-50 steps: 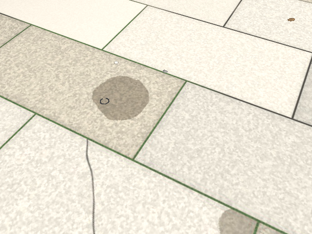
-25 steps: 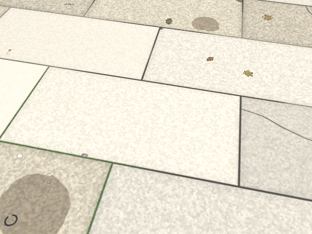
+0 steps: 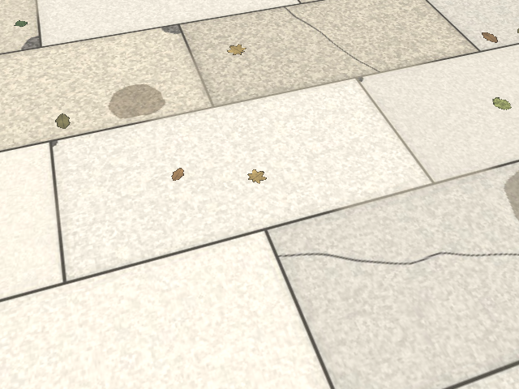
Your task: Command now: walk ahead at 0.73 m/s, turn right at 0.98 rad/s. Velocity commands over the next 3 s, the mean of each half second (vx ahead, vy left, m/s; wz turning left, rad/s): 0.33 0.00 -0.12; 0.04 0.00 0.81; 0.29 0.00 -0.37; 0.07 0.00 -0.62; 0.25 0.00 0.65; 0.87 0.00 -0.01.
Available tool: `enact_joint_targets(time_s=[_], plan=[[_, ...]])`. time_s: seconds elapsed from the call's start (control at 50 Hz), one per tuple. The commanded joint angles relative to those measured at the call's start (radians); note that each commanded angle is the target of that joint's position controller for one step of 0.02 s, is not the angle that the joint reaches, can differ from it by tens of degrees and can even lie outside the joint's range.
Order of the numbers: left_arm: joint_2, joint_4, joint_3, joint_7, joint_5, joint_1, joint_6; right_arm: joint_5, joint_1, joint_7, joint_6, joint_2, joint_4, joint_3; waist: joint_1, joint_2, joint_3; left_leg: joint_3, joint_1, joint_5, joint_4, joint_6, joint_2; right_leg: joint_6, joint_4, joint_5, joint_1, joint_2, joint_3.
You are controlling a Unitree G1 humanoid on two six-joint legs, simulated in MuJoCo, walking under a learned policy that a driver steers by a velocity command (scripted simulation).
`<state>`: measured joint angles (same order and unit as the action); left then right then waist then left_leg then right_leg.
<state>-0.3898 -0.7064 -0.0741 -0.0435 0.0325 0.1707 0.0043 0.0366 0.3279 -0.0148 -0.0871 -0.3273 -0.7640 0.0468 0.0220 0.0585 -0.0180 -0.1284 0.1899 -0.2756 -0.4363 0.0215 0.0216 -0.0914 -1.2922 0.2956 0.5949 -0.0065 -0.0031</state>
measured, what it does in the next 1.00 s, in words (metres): walks ahead, turning left: right foot, then left foot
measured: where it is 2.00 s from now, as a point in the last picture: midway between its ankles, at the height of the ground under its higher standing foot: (222, 367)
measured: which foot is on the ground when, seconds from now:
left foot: down 0.00-0.20, up 0.22-0.62, down 0.64-1.00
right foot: up 0.00-0.18, down 0.20-0.64, up 0.66-1.00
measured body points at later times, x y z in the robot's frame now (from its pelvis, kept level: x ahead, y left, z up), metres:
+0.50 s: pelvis +0.26 +0.02 +0.00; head +0.30 +0.01 +0.45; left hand +0.38 +0.26 -0.12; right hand +0.34 -0.24 -0.13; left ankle +0.30 +0.15 -0.68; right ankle +0.32 -0.06 -0.74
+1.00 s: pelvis +0.29 +0.06 +0.00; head +0.32 +0.10 +0.45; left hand +0.32 +0.37 -0.11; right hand +0.52 -0.16 -0.09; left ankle +0.29 +0.14 -0.74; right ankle +0.38 -0.06 -0.69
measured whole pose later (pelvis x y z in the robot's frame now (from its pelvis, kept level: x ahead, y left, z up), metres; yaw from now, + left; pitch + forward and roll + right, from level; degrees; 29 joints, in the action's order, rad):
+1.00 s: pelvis +0.29 +0.06 +0.00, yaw +26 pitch +2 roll -1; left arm -0.29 -0.70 -0.05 0.02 0.02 0.14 -0.04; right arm 0.01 0.24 0.00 0.07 -0.32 -0.64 0.09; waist 0.03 0.01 -0.04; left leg 0.20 0.31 -0.18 -0.48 -0.08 -0.15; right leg 0.05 -0.88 0.36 0.51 0.02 0.08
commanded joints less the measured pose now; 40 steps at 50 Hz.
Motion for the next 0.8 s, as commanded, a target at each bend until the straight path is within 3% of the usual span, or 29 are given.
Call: enact_joint_targets(time_s=[0.02,0.04,0.08,0.12,0.16,0.18,0.2,0.22,0.24,0.26,0.28,0.3,0.32,0.34,0.38,0.46,0.5,0.56,0.6,0.62,0.64,0.66,0.68,0.7,0.72,0.74,0.76,0.8], plan=[[0.055,0.144,0.032,-0.014,0.007,-0.074,-0.006,-0.025,0.003,0.015,-0.034,-0.025,0.013,-0.002,-0.046,-0.158,-0.037,0.106,-0.09,0.699,0.194,-0.091,0.245,0.022,0.107,-0.06,0.175,-0.06,0.02],[0.061,0.162,0.038,-0.019,0.003,-0.091,-0.005,-0.026,-0.041,0.014,-0.036,-0.039,0.014,0.001,-0.067,-0.179,-0.05,0.035,-0.046,0.72,0.209,-0.082,0.221,0.027,0.227,-0.124,0.126,-0.054,0.0],[0.062,0.158,0.045,-0.042,0.0,-0.101,-0.002,-0.033,-0.093,0.01,-0.038,-0.059,0.019,0.006,-0.084,-0.154,-0.052,-0.095,0.039,0.69,0.2,-0.054,0.153,0.022,0.499,-0.331,-0.08,-0.009,-0.083],[0.062,0.132,0.045,-0.054,0.008,-0.068,0.004,-0.036,-0.033,0.004,-0.039,-0.104,0.006,0.016,-0.081,-0.142,-0.023,-0.1,0.056,0.842,0.11,-0.053,0.145,0.004,0.612,-0.384,-0.268,0.068,-0.135],[0.026,0.075,0.028,-0.042,0.032,0.088,0.014,-0.047,-0.003,0.0,-0.025,-0.152,0.003,0.024,-0.143,-0.155,0.065,-0.067,0.043,0.959,-0.104,-0.067,0.18,-0.044,0.657,-0.343,-0.474,0.112,-0.076],[0.008,0.024,0.017,-0.026,0.043,0.21,0.026,-0.052,-0.004,-0.003,-0.015,-0.147,0.005,0.02,-0.199,-0.136,0.115,-0.064,0.068,0.867,-0.283,-0.063,0.174,-0.072,0.733,-0.424,-0.608,0.092,-0.019],[-0.031,-0.001,0.007,-0.004,0.05,0.229,0.037,-0.058,0.031,0.0,-0.002,-0.118,-0.001,0.014,-0.201,-0.038,0.133,-0.088,0.142,0.341,-0.585,-0.046,0.073,-0.102,0.813,-0.723,-0.701,-0.011,0.058],[-0.092,0.032,0.005,0.015,0.041,0.19,0.044,-0.054,0.215,-0.002,0.021,0.014,0.011,-0.015,-0.074,0.175,0.332,-0.011,0.28,-0.45,-1.004,-0.024,-0.016,-0.186,0.587,-1.64,-0.932,-0.364,0.337],[-0.085,0.075,-0.003,0.03,-0.01,0.221,0.047,-0.092,0.265,-0.018,0.039,-0.047,-0.001,-0.012,-0.15,0.079,0.599,0.284,0.321,-0.385,-1.121,-0.025,-0.085,-0.317,0.632,-1.669,-1.024,-0.507,0.484],[-0.051,0.09,0.003,0.052,-0.025,0.121,0.036,-0.077,0.192,-0.026,0.051,-0.074,0.001,-0.011,-0.115,-0.009,0.499,0.285,0.326,-0.263,-1.068,-0.018,-0.038,-0.293,0.734,-1.304,-0.839,-0.444,0.415],[0.021,0.078,0.03,0.059,-0.03,0.04,0.033,-0.049,0.148,-0.02,0.057,-0.084,0.003,-0.007,-0.06,-0.043,0.318,0.232,0.335,-0.225,-0.95,-0.011,0.012,-0.25,0.813,-1.055,-0.659,-0.386,0.344],[0.056,0.052,0.044,0.063,-0.027,0.021,0.037,-0.027,0.114,-0.016,0.068,-0.066,-0.001,-0.007,-0.028,-0.058,0.204,0.215,0.319,-0.22,-0.858,-0.005,0.039,-0.215,0.856,-0.968,-0.539,-0.344,0.293],[0.06,0.046,0.045,0.068,-0.026,0.016,0.038,-0.012,0.137,-0.01,0.09,-0.057,-0.019,-0.003,-0.01,-0.044,0.139,0.186,0.258,-0.211,-0.825,0.005,0.039,-0.195,0.898,-0.963,-0.427,-0.322,0.215],[0.055,0.037,0.044,0.07,-0.02,0.029,0.04,-0.007,0.15,-0.003,0.111,-0.05,-0.025,0.005,-0.001,-0.032,0.134,0.162,0.199,-0.195,-0.822,0.01,0.029,-0.188,0.929,-0.947,-0.349,-0.306,0.165],[0.033,0.029,0.031,0.068,-0.01,0.018,0.049,-0.022,0.141,0.002,0.129,-0.013,-0.008,0.012,0.024,-0.023,0.152,0.14,0.191,-0.164,-0.808,0.009,0.025,-0.199,0.954,-0.897,-0.309,-0.294,0.089],[0.071,0.037,0.032,0.07,-0.002,-0.04,0.042,-0.023,0.041,0.016,0.149,0.025,0.039,0.017,0.033,0.047,0.117,0.113,0.212,-0.035,-0.593,-0.006,0.058,-0.14,0.986,-0.539,-0.273,-0.252,-0.049],[0.062,0.037,0.024,0.07,0.001,-0.028,0.033,-0.02,-0.017,0.032,0.159,0.025,0.067,0.017,0.009,0.079,0.109,0.087,0.191,-0.006,-0.489,-0.013,0.055,-0.125,0.991,-0.378,-0.28,-0.263,-0.075],[0.026,0.032,0.005,0.068,0.002,0.01,0.012,-0.018,-0.068,0.047,0.164,0.009,0.106,0.024,-0.019,0.076,0.106,0.05,0.161,-0.065,-0.379,-0.027,0.04,-0.106,0.955,-0.248,-0.321,-0.315,-0.079],[0.003,0.031,-0.007,0.069,-0.004,0.013,0.0,-0.018,-0.071,0.054,0.161,0.005,0.123,0.03,-0.014,0.059,0.094,0.027,0.107,-0.08,-0.263,-0.047,0.024,-0.065,0.893,-0.17,-0.325,-0.333,-0.099],[0.0,0.027,-0.012,0.068,-0.007,0.02,-0.007,-0.017,-0.047,0.053,0.154,0.001,0.118,0.034,-0.002,0.021,0.089,0.027,0.049,-0.053,-0.171,-0.064,0.004,-0.022,0.82,-0.094,-0.301,-0.312,-0.13],[0.012,0.014,-0.015,0.065,-0.002,0.059,-0.019,-0.009,0.003,0.047,0.142,-0.038,0.102,0.045,0.011,-0.109,0.056,0.146,0.0,0.011,-0.021,-0.091,0.034,0.047,0.659,0.037,-0.237,-0.253,-0.174],[0.071,0.034,-0.003,0.061,0.005,0.103,-0.037,-0.007,0.008,0.03,0.127,-0.158,0.123,0.066,-0.022,-0.394,0.005,0.537,-0.026,0.284,0.095,-0.158,0.287,0.137,0.36,0.338,-0.026,-0.111,-0.248],[0.067,0.112,0.007,0.067,0.007,-0.023,-0.052,-0.006,0.056,0.02,0.131,-0.252,0.135,0.099,0.044,-0.385,-0.006,0.741,0.015,0.458,0.156,-0.313,0.358,0.154,0.219,0.411,0.109,0.023,-0.058],[0.054,0.11,0.008,0.069,0.001,-0.05,-0.054,-0.01,0.064,0.014,0.137,-0.214,0.122,0.096,0.035,-0.25,-0.007,0.646,0.001,0.355,0.146,-0.32,0.313,0.153,0.153,0.32,0.127,-0.012,0.02],[0.046,0.099,0.004,0.068,-0.012,-0.038,-0.045,-0.018,-0.006,0.008,0.144,-0.178,0.135,0.086,0.0,-0.213,-0.019,0.556,0.023,0.274,0.137,-0.285,0.242,0.145,0.17,0.2,0.117,-0.024,0.044],[0.035,0.084,0.001,0.068,-0.013,-0.027,-0.032,-0.02,-0.084,0.008,0.15,-0.15,0.154,0.079,-0.029,-0.191,-0.004,0.498,0.017,0.258,0.126,-0.246,0.176,0.142,0.193,0.117,0.096,-0.027,0.051],[0.022,0.072,-0.004,0.067,0.002,-0.01,-0.028,-0.03,-0.12,0.008,0.15,-0.129,0.172,0.075,-0.033,-0.196,0.029,0.465,0.001,0.333,0.106,-0.235,0.143,0.143,0.177,0.074,0.075,-0.017,0.039],[0.026,0.065,-0.003,0.06,0.006,-0.004,-0.032,-0.037,-0.094,0.014,0.144,-0.114,0.172,0.072,-0.025,-0.147,0.093,0.458,-0.042,0.456,0.074,-0.231,0.128,0.148,0.162,0.057,0.048,-0.005,0.047]])
Next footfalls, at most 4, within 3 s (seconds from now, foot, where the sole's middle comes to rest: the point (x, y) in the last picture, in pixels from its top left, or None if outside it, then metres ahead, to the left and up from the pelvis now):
0.20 right None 0.36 -0.07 -0.77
0.64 left None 0.32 0.15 -0.77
1.16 right None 0.38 -0.01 -0.77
1.58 left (180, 348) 0.58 0.21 -0.77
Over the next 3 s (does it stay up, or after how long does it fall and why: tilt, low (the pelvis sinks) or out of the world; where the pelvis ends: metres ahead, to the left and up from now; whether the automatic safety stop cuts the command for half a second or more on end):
stays up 0.94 0.26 -0.01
